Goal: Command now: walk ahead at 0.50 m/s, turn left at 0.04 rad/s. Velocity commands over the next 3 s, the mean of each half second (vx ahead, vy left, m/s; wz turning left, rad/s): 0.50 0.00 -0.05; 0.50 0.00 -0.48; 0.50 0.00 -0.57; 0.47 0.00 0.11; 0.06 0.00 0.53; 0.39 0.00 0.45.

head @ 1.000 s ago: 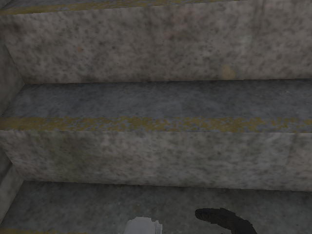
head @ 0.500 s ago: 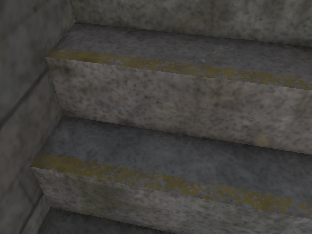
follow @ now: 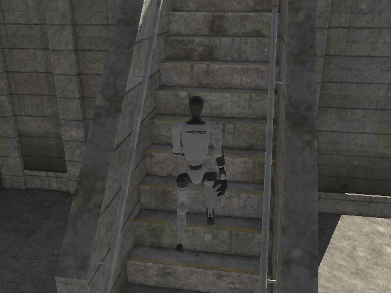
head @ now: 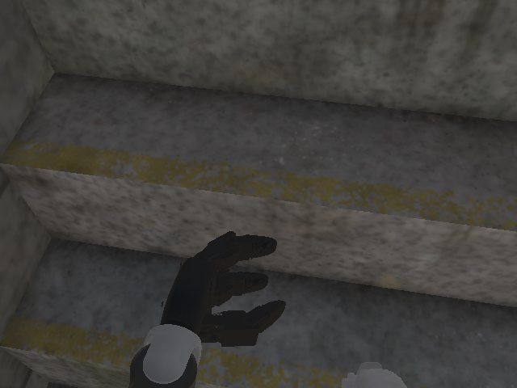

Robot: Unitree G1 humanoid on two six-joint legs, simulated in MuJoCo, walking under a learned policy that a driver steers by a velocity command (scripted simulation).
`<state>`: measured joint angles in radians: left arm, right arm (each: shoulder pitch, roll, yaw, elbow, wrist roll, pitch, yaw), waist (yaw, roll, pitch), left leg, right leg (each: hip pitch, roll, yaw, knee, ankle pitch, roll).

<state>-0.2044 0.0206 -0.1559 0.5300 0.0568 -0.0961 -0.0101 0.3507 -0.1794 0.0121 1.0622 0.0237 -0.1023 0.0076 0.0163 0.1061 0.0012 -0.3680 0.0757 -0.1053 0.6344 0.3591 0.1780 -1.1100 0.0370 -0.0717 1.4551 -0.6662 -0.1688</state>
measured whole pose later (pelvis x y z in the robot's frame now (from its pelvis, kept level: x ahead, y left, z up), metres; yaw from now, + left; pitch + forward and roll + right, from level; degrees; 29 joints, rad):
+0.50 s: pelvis +0.01 +0.08 -0.01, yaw +2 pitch +4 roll -4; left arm 0.03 0.21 0.00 0.63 0.00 -0.04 0.04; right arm 0.38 -0.23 0.02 0.86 -0.04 -0.01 0.03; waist -0.02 0.03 -0.15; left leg -0.30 0.14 0.09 0.55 0.31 0.12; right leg -1.03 -0.02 0.13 1.56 -0.58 -0.05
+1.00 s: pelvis +0.00 +0.12 +0.00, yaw -11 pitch +0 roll -2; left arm 0.12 0.20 0.02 0.60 0.04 0.00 0.07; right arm 0.33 -0.34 -0.02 0.66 -0.06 -0.04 0.03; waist 0.02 0.01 -0.10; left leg -0.53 0.01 -0.06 1.45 -0.28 0.14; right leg -0.83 0.12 -0.09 1.38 -0.81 -0.10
